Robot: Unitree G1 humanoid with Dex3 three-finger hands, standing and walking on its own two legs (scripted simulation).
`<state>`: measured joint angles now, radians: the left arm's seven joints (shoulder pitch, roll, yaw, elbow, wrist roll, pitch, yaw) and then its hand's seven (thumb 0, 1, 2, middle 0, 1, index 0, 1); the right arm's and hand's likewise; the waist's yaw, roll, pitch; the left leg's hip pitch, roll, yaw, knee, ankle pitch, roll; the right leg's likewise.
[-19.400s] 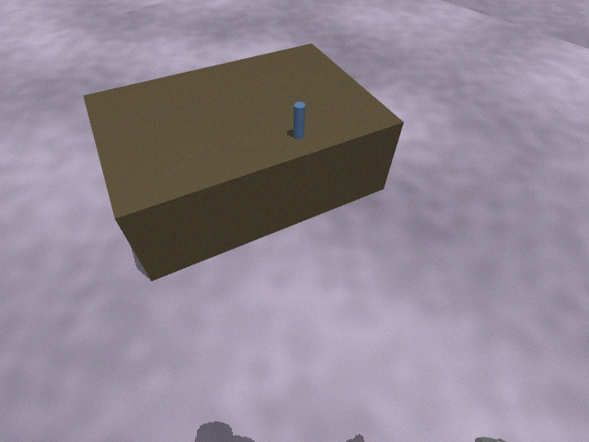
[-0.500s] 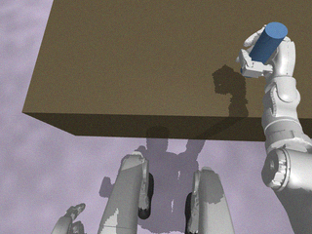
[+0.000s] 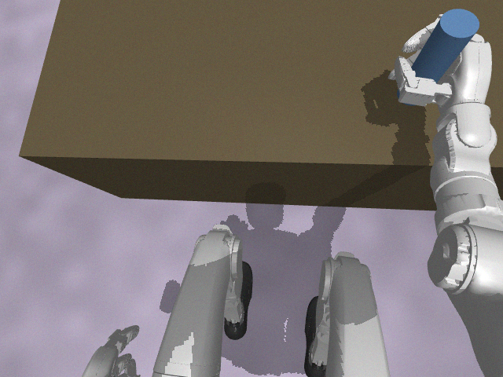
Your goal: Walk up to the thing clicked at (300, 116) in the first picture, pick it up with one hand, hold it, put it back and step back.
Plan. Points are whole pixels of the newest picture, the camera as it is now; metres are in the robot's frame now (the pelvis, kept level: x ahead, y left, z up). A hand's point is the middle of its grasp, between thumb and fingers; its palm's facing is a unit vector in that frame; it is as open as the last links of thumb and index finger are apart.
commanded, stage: lower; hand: right
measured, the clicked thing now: (431, 64) +0.54 -0.16 +0.03
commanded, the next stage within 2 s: loosen in 0.80 s
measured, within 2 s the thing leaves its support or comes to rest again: rests again in 1.40 s
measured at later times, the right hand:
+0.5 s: hand (401, 85) +0.54 -0.14 -0.02, palm faces -0.03 +1.00 +0.00, open 5.1 cm
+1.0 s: hand (397, 93) +0.54 -0.14 -0.04, palm faces -0.03 +1.00 -0.01, open 5.1 cm
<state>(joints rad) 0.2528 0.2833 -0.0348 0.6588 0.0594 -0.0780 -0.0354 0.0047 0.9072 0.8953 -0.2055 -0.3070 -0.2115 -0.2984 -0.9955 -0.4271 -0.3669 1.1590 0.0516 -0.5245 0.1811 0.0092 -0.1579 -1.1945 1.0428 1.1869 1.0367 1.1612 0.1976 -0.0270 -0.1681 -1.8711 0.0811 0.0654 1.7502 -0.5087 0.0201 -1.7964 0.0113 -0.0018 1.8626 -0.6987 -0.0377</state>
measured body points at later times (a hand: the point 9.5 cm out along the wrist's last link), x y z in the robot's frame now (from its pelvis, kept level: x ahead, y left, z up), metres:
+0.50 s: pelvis -0.01 +0.00 -0.03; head +0.21 -0.02 +0.36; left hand +0.04 +0.27 -0.15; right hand +0.54 -0.19 -0.02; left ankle +0.11 +0.12 -0.47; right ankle +0.05 -0.10 -0.47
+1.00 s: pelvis -0.01 +0.00 -0.05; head +0.22 -0.03 +0.34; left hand +0.05 +0.27 -0.17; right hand +0.54 -0.19 -0.04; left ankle +0.11 +0.12 -0.47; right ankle +0.05 -0.10 -0.47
